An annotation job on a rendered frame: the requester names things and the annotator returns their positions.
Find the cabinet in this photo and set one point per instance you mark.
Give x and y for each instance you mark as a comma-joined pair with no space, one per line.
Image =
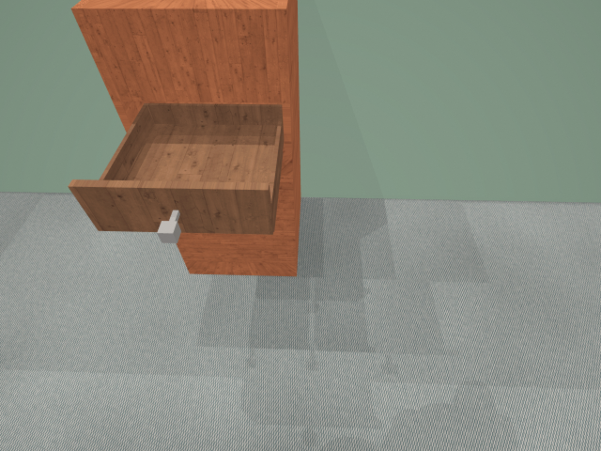
212,52

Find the handle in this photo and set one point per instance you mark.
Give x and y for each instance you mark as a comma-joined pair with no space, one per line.
169,231

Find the drawer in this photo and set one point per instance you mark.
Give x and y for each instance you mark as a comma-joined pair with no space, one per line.
218,164

